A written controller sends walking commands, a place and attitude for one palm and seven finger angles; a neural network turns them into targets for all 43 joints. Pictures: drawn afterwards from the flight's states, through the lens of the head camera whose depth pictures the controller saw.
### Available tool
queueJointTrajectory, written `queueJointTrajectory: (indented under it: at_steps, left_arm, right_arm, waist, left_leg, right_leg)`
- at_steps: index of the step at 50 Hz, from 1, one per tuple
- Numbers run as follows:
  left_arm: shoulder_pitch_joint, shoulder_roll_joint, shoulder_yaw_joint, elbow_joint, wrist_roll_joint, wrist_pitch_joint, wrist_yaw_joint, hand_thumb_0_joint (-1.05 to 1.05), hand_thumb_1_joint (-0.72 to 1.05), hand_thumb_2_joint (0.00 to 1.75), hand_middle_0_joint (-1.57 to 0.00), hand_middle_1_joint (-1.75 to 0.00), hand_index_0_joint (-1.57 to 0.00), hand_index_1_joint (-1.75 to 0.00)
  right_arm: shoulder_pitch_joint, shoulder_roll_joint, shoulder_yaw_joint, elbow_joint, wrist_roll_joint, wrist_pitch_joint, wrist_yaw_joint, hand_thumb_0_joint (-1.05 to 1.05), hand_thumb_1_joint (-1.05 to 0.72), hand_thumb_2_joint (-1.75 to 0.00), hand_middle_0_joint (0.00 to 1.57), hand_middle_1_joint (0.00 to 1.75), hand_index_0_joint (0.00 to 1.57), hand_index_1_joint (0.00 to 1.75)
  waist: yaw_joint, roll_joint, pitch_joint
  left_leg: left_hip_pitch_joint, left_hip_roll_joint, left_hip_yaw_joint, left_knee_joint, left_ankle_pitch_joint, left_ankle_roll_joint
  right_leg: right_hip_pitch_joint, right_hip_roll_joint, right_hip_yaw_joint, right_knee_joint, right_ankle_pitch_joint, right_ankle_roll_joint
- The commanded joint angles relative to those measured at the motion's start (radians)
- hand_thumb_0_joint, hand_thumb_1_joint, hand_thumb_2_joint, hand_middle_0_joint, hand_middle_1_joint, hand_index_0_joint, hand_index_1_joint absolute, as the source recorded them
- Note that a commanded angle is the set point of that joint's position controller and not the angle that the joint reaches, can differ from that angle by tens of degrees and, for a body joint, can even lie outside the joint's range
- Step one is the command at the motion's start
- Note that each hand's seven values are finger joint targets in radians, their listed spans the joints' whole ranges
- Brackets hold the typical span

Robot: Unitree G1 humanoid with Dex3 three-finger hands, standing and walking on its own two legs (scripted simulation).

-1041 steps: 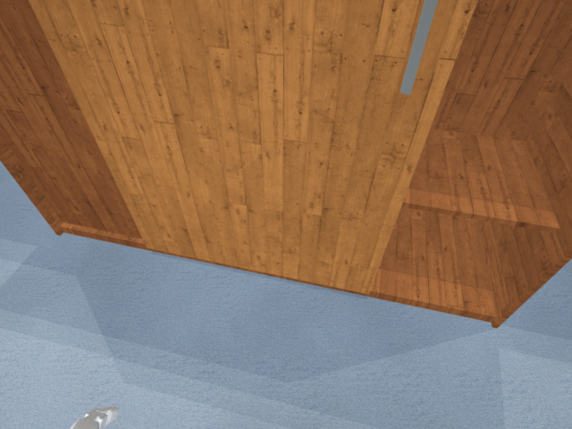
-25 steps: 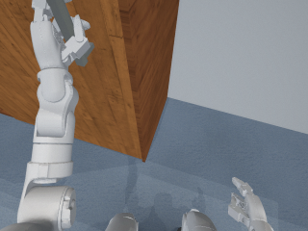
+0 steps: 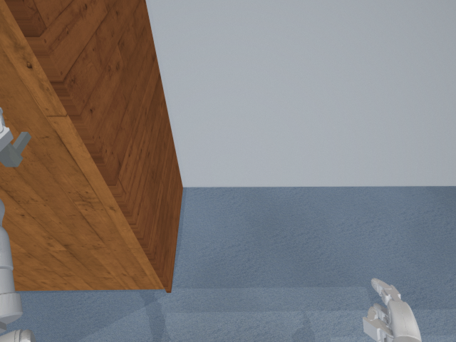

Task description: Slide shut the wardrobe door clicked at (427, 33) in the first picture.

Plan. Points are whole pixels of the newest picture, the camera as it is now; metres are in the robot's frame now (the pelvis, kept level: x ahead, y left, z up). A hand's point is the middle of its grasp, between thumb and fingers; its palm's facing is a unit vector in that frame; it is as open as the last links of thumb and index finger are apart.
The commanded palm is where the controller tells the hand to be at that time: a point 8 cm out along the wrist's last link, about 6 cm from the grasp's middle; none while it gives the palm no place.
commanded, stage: stop walking and hold the door there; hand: left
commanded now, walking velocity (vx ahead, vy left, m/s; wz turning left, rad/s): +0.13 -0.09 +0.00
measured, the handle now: out of the picture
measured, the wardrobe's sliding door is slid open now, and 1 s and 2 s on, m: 0.00 0.00 0.00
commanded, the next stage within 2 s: none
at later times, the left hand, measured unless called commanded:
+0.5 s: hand out of the picture +0.34 +0.33 +0.22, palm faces +0.58 -0.80 -0.16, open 5.8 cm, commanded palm +0.29 +0.35 +0.20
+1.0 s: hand out of the picture +0.34 +0.33 +0.21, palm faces +0.47 -0.86 -0.21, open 5.7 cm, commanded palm +0.30 +0.36 +0.20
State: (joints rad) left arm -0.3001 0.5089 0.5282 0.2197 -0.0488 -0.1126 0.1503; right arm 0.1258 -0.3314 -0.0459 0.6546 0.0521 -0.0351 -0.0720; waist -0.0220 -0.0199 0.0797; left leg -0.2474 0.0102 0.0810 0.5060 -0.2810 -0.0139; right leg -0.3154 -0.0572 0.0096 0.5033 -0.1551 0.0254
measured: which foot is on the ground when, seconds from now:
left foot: down 0.00-1.00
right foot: down 0.00-0.04, up 0.06-0.28, down 0.30-0.98, up 1.00-1.00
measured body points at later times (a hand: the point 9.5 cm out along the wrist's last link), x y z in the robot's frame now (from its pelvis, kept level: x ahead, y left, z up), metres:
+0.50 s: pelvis -0.03 +0.01 +0.00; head -0.02 +0.01 +0.45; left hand +0.31 +0.37 +0.23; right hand +0.07 -0.25 -0.10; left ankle +0.03 +0.12 -0.74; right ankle -0.06 -0.11 -0.74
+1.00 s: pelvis -0.04 +0.06 -0.01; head -0.02 +0.06 +0.44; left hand +0.31 +0.38 +0.22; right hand +0.10 -0.22 -0.10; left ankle +0.03 +0.12 -0.74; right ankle -0.06 -0.11 -0.73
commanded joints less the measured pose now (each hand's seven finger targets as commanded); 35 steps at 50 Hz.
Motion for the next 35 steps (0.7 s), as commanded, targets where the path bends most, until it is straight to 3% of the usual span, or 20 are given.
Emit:
queueJointTrajectory:
  at_steps: [1, 2, 3, 4, 5, 7, 8, 10, 12, 14, 17, 18, 19, 22, 24, 25, 28, 32, 34, 35]
  left_arm:
    - [-0.265, 0.243, -0.038, -0.282, 0.016, -0.102, 0.002, 0.0, 0.9, 0.9, -0.45, -1.4, -0.45, -1.4]
    - [-0.281, 0.207, -0.078, -0.288, 0.014, -0.097, 0.0, 0.0, 0.9, 0.9, -0.45, -1.4, -0.45, -1.4]
    - [-0.255, 0.164, -0.127, -0.237, 0.031, -0.09, -0.007, 0.0, 0.9, 0.9, -0.45, -1.4, -0.45, -1.4]
    - [-0.283, 0.227, -0.078, -0.243, 0.035, -0.091, 0.002, 0.0, 0.9, 0.9, -0.45, -1.4, -0.45, -1.4]
    - [-0.278, 0.264, -0.058, -0.227, 0.039, -0.086, 0.011, 0.0, 0.9, 0.9, -0.45, -1.4, -0.45, -1.4]
    - [-0.262, 0.258, -0.061, -0.22, 0.034, -0.076, 0.014, 0.0, 0.9, 0.9, -0.45, -1.4, -0.45, -1.4]
    - [-0.258, 0.256, -0.06, -0.223, 0.033, -0.072, 0.013, 0.0, 0.9, 0.9, -0.45, -1.4, -0.45, -1.4]
    - [-0.261, 0.243, -0.077, -0.223, 0.026, -0.064, 0.009, 0.0, 0.9, 0.9, -0.45, -1.4, -0.45, -1.4]
    - [-0.255, 0.258, -0.065, -0.213, 0.022, -0.063, 0.008, 0.0, 0.9, 0.9, -0.45, -1.4, -0.45, -1.4]
    - [-0.231, 0.312, -0.023, -0.183, 0.022, -0.061, 0.008, 0.0, 0.9, 0.9, -0.45, -1.4, -0.45, -1.4]
    - [-0.271, 0.371, 0.039, -0.189, 0.017, -0.074, 0.009, 0.0, 0.9, 0.9, -0.45, -1.4, -0.45, -1.4]
    - [-0.272, 0.339, 0.017, -0.184, 0.01, -0.068, 0.006, 0.0, 0.9, 0.9, -0.45, -1.4, -0.45, -1.4]
    - [-0.271, 0.291, -0.033, -0.174, 0.003, -0.058, -0.001, 0.0, 0.9, 0.9, -0.45, -1.4, -0.45, -1.4]
    - [-0.272, 0.293, -0.038, -0.145, 0.009, -0.05, -0.002, 0.0, 0.9, 0.9, -0.45, -1.4, -0.45, -1.4]
    - [-0.264, 0.272, -0.062, -0.122, 0.006, -0.044, -0.004, 0.0, 0.9, 0.9, -0.45, -1.4, -0.45, -1.4]
    - [-0.271, 0.296, -0.042, -0.119, 0.008, -0.045, 0.0, 0.0, 0.9, 0.9, -0.45, -1.4, -0.45, -1.4]
    - [-0.271, 0.276, -0.063, -0.1, 0.011, -0.05, 0.002, 0.0, 0.9, 0.9, -0.45, -1.4, -0.45, -1.4]
    - [-0.263, 0.312, -0.03, -0.077, 0.013, -0.059, 0.006, 0.0, 0.9, 0.9, -0.45, -1.4, -0.45, -1.4]
    - [-0.252, 0.27, -0.068, -0.077, 0.01, -0.06, -0.002, 0.0, 0.9, 0.9, -0.45, -1.4, -0.45, -1.4]
    - [-0.254, 0.285, -0.054, -0.084, 0.013, -0.062, 0.001, 0.0, 0.9, 0.9, -0.45, -1.4, -0.45, -1.4]
  right_arm:
    - [-0.039, -0.094, -0.033, -0.151, 0.004, -0.057, -0.003, 0.0, -0.9, -0.9, 0.2, 0.3, 0.2, 0.3]
    - [-0.026, -0.085, -0.027, -0.159, 0.012, -0.062, 0.004, 0.0, -0.9, -0.9, 0.2, 0.3, 0.2, 0.3]
    - [-0.04, -0.056, -0.011, -0.149, 0.005, -0.068, 0.006, 0.0, -0.9, -0.9, 0.2, 0.3, 0.2, 0.3]
    - [-0.043, -0.048, -0.011, -0.149, -0.001, -0.073, -0.001, 0.0, -0.9, -0.9, 0.2, 0.3, 0.2, 0.3]
    - [-0.031, -0.053, -0.008, -0.137, -0.001, -0.079, -0.004, 0.0, -0.9, -0.9, 0.2, 0.3, 0.2, 0.3]
    - [-0.007, -0.061, -0.008, -0.121, -0.004, -0.085, -0.003, 0.0, -0.9, -0.9, 0.2, 0.3, 0.2, 0.3]
    - [-0.002, -0.067, -0.008, -0.118, -0.006, -0.087, -0.003, 0.0, -0.9, -0.9, 0.2, 0.3, 0.2, 0.3]
    - [0.007, -0.068, 0.005, -0.119, -0.009, -0.09, -0.006, 0.0, -0.9, -0.9, 0.2, 0.3, 0.2, 0.3]
    - [0.018, -0.074, 0.013, -0.112, -0.012, -0.097, -0.006, 0.0, -0.9, -0.9, 0.2, 0.3, 0.2, 0.3]
    - [0.026, -0.083, 0.012, -0.102, -0.016, -0.101, -0.006, 0.0, -0.9, -0.9, 0.2, 0.3, 0.2, 0.3]
    - [0.036, -0.076, 0.004, -0.094, -0.018, -0.107, -0.009, 0.0, -0.9, -0.9, 0.2, 0.3, 0.2, 0.3]
    - [0.042, -0.072, -0.003, -0.096, -0.009, -0.103, -0.008, 0.0, -0.9, -0.9, 0.2, 0.3, 0.2, 0.3]
    - [0.03, -0.071, -0.001, -0.099, -0.007, -0.101, -0.009, 0.0, -0.9, -0.9, 0.2, 0.3, 0.2, 0.3]
    - [0.029, -0.069, 0.003, -0.098, -0.007, -0.093, -0.012, 0.0, -0.9, -0.9, 0.2, 0.3, 0.2, 0.3]
    - [0.02, -0.07, 0.005, -0.098, -0.007, -0.088, -0.016, 0.0, -0.9, -0.9, 0.2, 0.3, 0.2, 0.3]
    - [0.022, -0.072, 0.006, -0.1, -0.006, -0.087, -0.018, 0.0, -0.9, -0.9, 0.2, 0.3, 0.2, 0.3]
    - [0.014, -0.074, 0.007, -0.106, -0.007, -0.085, -0.022, 0.0, -0.9, -0.9, 0.2, 0.3, 0.2, 0.3]
    - [0.024, -0.081, 0.002, -0.106, -0.008, -0.084, -0.027, 0.0, -0.9, -0.9, 0.2, 0.3, 0.2, 0.3]
    - [0.012, -0.081, -0.001, -0.111, -0.007, -0.084, -0.03, 0.0, -0.9, -0.9, 0.2, 0.3, 0.2, 0.3]
    - [0.014, -0.081, -0.002, -0.112, -0.006, -0.083, -0.029, 0.0, -0.9, -0.9, 0.2, 0.3, 0.2, 0.3]
  waist:
    - [0.027, 0.227, -0.259]
    - [0.027, 0.261, -0.242]
    - [0.012, 0.332, -0.223]
    - [0.021, 0.35, -0.168]
    - [0.019, 0.295, -0.153]
    - [0.023, 0.209, -0.156]
    - [0.024, 0.212, -0.165]
    - [0.015, 0.222, -0.16]
    - [0.014, 0.226, -0.191]
    - [0.006, 0.198, -0.238]
    - [0.0, 0.144, -0.339]
    - [0.007, 0.045, -0.362]
    - [0.003, 0.016, -0.359]
    - [0.005, 0.086, -0.337]
    - [0.003, 0.111, -0.291]
    - [0.005, 0.114, -0.271]
    - [0.004, 0.113, -0.216]
    - [0.008, 0.1, -0.232]
    - [0.007, 0.122, -0.223]
    - [0.012, 0.107, -0.235]
  left_leg:
    - [0.123, 0.232, -0.173, -0.214, 0.078, 0.091]
    - [0.052, 0.285, -0.223, -0.262, 0.038, 0.13]
    - [-0.038, 0.304, -0.247, -0.348, -0.19, 0.139]
    - [-0.089, 0.311, -0.286, -0.374, -0.263, 0.153]
    - [-0.08, 0.312, -0.266, -0.349, -0.235, 0.153]
    - [-0.04, 0.284, -0.207, -0.305, -0.158, 0.138]
    - [-0.018, 0.274, -0.174, -0.293, -0.148, 0.122]
    - [-0.002, 0.266, -0.165, -0.281, -0.151, 0.105]
    - [0.036, 0.246, -0.15, -0.237, -0.123, 0.083]
    - [0.068, 0.204, -0.111, -0.151, 0.007, 0.059]
    - [0.137, 0.158, -0.058, -0.056, 0.204, 0.034]
    - [0.163, 0.151, -0.051, -0.024, 0.245, 0.033]
    - [0.177, 0.148, -0.049, -0.015, 0.266, 0.038]
    - [0.184, 0.156, -0.046, -0.043, 0.25, 0.044]
    - [0.164, 0.161, -0.057, -0.075, 0.151, 0.046]
    - [0.145, 0.163, -0.065, -0.089, 0.121, 0.046]
    - [0.098, 0.16, -0.074, -0.124, 0.003, 0.045]
    - [0.105, 0.151, -0.068, -0.109, 0.068, 0.041]
    - [0.115, 0.138, -0.055, -0.089, 0.09, 0.04]
    - [0.119, 0.13, -0.048, -0.062, 0.136, 0.04]
  right_leg:
    - [-0.009, 0.024, 0.021, 0.057, -0.168, -0.037]
    - [0.008, 0.066, -0.011, 0.186, -0.255, -0.032]
    - [0.004, 0.051, 0.013, 0.329, -0.281, -0.034]
    - [-0.023, 0.041, 0.03, 0.387, -0.258, -0.031]
    - [-0.035, 0.033, 0.036, 0.4, -0.214, -0.026]
    - [-0.029, 0.029, 0.006, 0.324, -0.196, -0.017]
    - [-0.012, 0.033, -0.019, 0.257, -0.21, -0.016]
    - [0.027, 0.043, -0.048, 0.109, -0.226, -0.014]
    - [0.089, 0.052, -0.064, -0.047, -0.151, -0.016]
    - [0.138, 0.031, -0.029, -0.137, -0.069, -0.029]
    - [0.153, -0.016, 0.027, -0.1, 0.15, -0.049]
    - [0.151, -0.012, 0.056, -0.098, 0.195, -0.049]
    - [0.138, -0.017, 0.067, -0.098, 0.235, -0.047]
    - [0.103, -0.015, 0.059, -0.1, 0.164, -0.038]
    - [0.064, -0.007, 0.055, -0.116, 0.063, -0.036]
    - [0.056, -0.004, 0.051, -0.119, 0.033, -0.037]
    - [0.035, -0.001, 0.048, -0.138, -0.047, -0.039]
    - [0.046, -0.005, 0.049, -0.135, 0.001, -0.041]
    - [0.034, -0.014, 0.062, -0.145, 0.033, -0.041]
    - [0.043, -0.031, 0.075, -0.142, 0.083, -0.043]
